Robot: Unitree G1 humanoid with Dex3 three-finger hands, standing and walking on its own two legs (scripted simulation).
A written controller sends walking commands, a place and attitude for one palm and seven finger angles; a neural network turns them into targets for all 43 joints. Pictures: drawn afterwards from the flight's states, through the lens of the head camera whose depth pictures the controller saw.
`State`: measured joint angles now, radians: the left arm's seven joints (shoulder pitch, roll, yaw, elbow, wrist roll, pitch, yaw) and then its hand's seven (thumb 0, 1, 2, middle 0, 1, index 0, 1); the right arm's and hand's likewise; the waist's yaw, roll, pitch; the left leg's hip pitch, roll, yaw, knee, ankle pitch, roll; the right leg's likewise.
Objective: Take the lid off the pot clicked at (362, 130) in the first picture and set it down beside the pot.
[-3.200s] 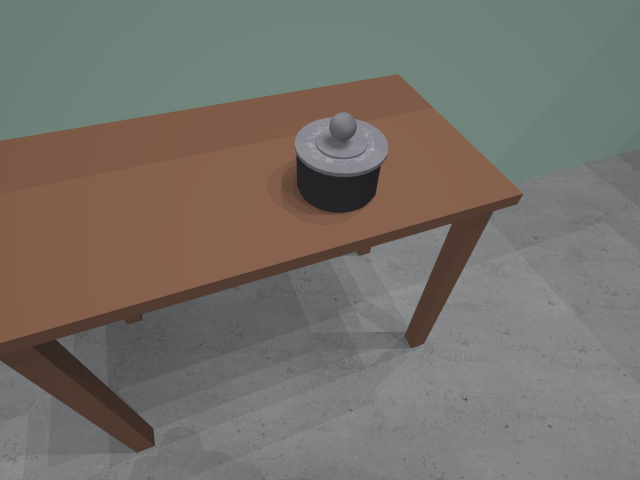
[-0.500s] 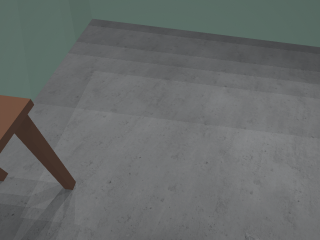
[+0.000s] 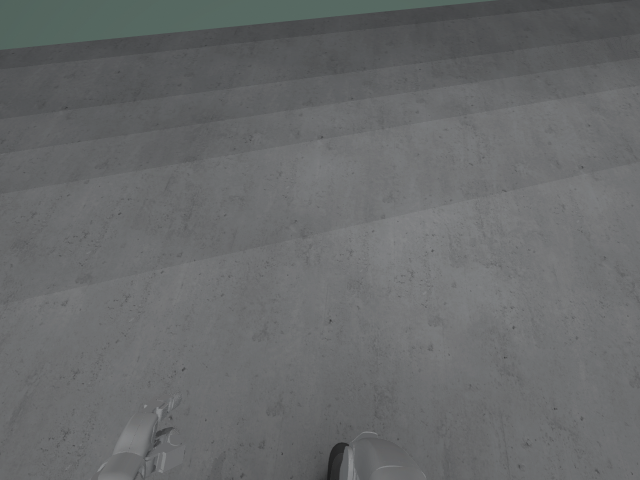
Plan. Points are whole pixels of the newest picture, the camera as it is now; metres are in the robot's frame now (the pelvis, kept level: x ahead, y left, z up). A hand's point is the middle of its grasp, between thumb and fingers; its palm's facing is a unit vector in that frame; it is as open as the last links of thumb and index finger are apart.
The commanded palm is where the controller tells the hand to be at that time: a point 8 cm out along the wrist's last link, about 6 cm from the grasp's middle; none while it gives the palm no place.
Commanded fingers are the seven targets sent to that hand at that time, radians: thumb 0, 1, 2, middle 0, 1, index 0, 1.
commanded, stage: walk to a spot facing it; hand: left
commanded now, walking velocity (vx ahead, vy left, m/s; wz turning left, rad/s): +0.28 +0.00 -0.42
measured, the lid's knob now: out of the picture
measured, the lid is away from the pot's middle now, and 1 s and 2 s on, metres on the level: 0.00 0.00 0.00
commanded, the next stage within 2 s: turn to face it in 0.10 s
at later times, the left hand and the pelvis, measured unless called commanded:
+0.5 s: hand (168, 394) +0.24 +0.22 -0.15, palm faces -0.01 -0.98 -0.17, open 7.3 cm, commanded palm none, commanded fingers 0.00 0.90 0.90 -0.20 -0.30 -0.20 -0.30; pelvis +0.18 +0.03 +0.03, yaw -4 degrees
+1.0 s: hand (191, 408) +0.22 +0.18 -0.12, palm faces +0.27 -0.92 -0.27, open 7.4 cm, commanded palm none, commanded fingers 0.00 0.90 0.90 -0.20 -0.30 -0.20 -0.30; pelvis +0.19 -0.04 +0.03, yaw +15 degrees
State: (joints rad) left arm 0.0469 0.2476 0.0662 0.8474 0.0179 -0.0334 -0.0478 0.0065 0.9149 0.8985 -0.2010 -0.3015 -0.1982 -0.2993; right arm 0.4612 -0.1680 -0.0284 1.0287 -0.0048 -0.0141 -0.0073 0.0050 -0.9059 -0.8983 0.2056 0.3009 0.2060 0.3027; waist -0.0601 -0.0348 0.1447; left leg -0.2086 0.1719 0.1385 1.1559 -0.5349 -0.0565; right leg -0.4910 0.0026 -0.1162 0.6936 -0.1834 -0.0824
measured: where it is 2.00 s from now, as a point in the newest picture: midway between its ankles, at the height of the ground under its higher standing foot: (322, 475)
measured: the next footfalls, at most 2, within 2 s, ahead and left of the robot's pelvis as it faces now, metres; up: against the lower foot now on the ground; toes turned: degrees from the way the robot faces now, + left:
left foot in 0.32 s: +0.29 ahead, +0.11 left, +0.00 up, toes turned -1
right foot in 0.78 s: +0.25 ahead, -0.12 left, +0.00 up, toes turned +7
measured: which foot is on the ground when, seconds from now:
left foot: up 0.00-0.30, down 0.32-0.78, up 0.80-1.00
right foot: down 0.00-0.34, up 0.36-0.76, down 0.78-1.00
